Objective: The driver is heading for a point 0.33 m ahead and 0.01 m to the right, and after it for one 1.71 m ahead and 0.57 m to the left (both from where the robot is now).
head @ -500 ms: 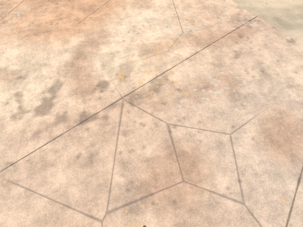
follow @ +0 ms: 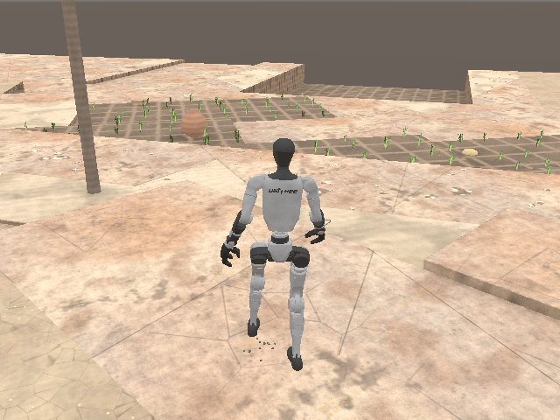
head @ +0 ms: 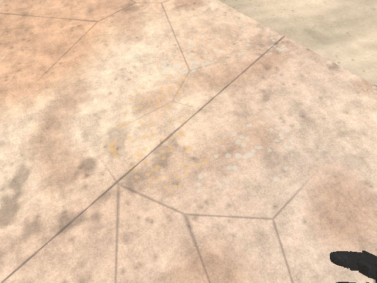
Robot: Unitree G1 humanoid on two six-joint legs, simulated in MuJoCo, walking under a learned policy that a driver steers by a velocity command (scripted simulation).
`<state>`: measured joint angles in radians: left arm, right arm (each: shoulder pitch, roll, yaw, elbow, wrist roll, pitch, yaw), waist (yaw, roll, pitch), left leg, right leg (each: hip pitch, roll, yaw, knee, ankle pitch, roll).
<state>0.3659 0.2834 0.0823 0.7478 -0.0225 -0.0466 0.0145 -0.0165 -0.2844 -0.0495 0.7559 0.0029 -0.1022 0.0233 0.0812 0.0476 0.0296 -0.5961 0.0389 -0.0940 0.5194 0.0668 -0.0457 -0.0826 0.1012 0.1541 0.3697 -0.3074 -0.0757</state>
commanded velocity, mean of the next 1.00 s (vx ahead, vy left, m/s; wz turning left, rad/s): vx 0.50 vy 0.00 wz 0.19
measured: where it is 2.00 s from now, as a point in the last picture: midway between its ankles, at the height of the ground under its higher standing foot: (161, 151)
